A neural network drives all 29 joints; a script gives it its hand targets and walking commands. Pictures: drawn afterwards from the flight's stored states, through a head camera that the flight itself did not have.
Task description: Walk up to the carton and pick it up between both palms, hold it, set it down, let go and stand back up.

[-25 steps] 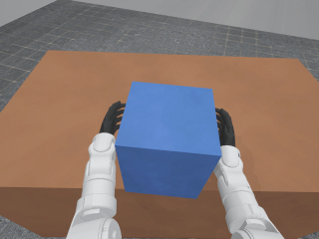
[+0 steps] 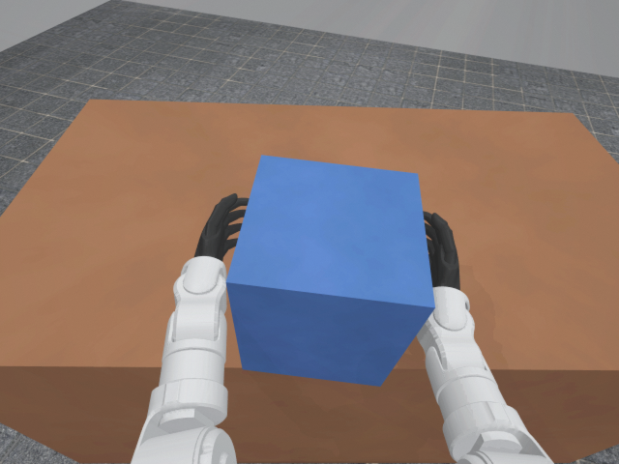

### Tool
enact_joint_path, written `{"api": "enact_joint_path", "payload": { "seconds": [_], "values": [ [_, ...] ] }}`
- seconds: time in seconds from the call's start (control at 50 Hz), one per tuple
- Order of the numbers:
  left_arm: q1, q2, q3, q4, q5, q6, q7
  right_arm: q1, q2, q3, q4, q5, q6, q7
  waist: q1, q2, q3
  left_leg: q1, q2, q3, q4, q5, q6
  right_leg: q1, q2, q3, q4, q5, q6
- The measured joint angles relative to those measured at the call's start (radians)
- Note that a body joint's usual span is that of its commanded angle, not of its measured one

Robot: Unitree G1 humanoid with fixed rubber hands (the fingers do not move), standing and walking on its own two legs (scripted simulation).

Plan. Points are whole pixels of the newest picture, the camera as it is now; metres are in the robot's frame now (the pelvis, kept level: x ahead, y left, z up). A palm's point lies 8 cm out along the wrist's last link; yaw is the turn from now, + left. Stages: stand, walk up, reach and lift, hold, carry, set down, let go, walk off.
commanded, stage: reach and lift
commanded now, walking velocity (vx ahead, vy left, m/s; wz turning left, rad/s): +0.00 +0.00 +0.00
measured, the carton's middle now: (324, 277) +0.36 +0.03 +0.03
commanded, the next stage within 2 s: none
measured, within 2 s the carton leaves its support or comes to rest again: neither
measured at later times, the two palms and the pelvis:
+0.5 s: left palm (223, 244) +0.36 +0.16 +0.10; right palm (459, 264) +0.35 -0.14 +0.10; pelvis -0.01 +0.00 +0.00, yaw +0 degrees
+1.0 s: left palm (223, 217) +0.35 +0.15 +0.16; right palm (483, 230) +0.35 -0.15 +0.16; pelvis -0.02 -0.01 +0.00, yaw +0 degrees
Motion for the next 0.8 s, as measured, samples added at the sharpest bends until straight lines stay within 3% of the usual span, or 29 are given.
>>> {"api": "enact_joint_path", "payload": {
  "seconds": [0.26,0.42,0.5,0.68,0.8],
  "values": [
    [-0.06,-0.016,0.011,0.046,0.03,-0.038,0.032,-0.064,-0.049,0.003,0.077,0.027,-0.057,0.001,0.005,-0.03,-0.009,-0.013,0.011,0.008,0.0,0.011,-0.001,-0.024,0.01,0.01,0.014,0.008,-0.005],
    [-0.043,0.002,-0.038,-0.024,0.006,0.056,0.057,-0.077,-0.067,0.055,0.059,0.098,0.004,0.004,-0.01,-0.043,0.005,0.009,0.012,0.007,-0.005,0.012,-0.004,0.0,0.011,0.008,0.008,0.008,-0.008],
    [-0.014,0.002,-0.063,-0.095,-0.015,0.105,0.06,-0.048,-0.082,0.111,-0.017,0.157,0.05,-0.006,-0.023,-0.033,0.013,0.017,0.011,0.003,0.007,0.005,-0.003,0.014,0.01,0.004,0.008,0.006,-0.005],
    [-0.025,0.009,-0.092,-0.19,-0.036,0.216,0.074,-0.063,-0.114,0.156,-0.116,0.207,0.161,-0.015,-0.051,-0.017,0.011,0.025,0.003,-0.007,0.013,0.006,-0.001,0.017,0.003,-0.008,0.035,-0.008,-0.003],
    [-0.081,0.001,-0.061,-0.182,-0.011,0.295,0.074,-0.123,-0.122,0.14,-0.096,0.184,0.243,-0.004,-0.055,-0.02,0.008,0.045,0.002,-0.001,-0.002,0.014,0.0,0.021,0.001,-0.001,0.051,-0.014,-0.004]
  ]
}}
